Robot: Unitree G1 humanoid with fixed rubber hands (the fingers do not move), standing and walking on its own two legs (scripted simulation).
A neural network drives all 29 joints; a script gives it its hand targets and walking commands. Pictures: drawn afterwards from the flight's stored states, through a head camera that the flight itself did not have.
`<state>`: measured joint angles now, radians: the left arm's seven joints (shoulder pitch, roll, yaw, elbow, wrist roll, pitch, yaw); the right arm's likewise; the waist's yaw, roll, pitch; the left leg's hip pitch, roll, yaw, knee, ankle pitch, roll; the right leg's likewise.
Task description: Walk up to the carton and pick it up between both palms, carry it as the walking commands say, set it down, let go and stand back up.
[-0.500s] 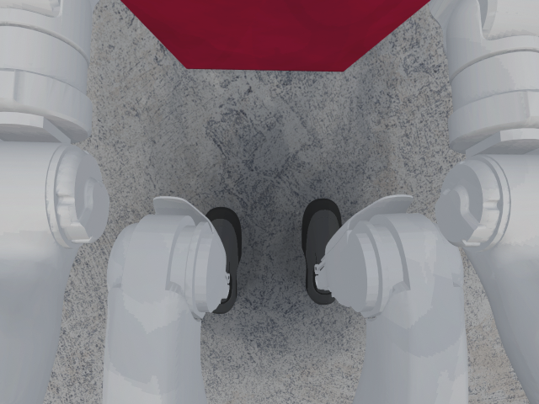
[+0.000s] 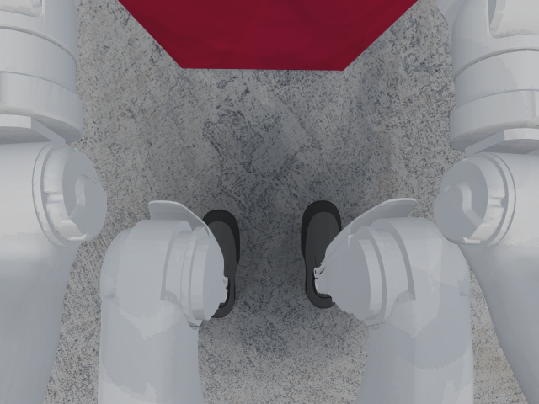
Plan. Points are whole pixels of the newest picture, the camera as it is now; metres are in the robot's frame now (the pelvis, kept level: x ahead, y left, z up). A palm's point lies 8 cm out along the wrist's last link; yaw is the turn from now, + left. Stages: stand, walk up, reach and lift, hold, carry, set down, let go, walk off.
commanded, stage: set down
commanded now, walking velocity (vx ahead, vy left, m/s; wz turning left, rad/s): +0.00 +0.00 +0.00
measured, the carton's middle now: out of the picture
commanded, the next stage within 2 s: none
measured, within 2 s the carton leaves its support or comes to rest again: rests again in 0.66 s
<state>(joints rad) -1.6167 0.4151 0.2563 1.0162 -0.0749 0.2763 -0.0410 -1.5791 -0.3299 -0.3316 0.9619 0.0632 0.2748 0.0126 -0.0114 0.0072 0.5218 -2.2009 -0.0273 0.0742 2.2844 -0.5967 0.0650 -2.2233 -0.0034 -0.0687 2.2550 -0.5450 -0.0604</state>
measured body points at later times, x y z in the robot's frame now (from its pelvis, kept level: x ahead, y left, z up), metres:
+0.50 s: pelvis +0.01 +0.00 +0.00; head +0.38 +0.00 +0.24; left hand +0.61 +0.18 -0.13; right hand +0.60 -0.18 -0.14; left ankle +0.11 +0.09 -0.32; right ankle +0.13 -0.10 -0.32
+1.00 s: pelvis +0.01 +0.00 +0.00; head +0.39 +0.00 +0.23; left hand +0.60 +0.21 -0.15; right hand +0.59 -0.21 -0.16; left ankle +0.11 +0.09 -0.32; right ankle +0.13 -0.10 -0.32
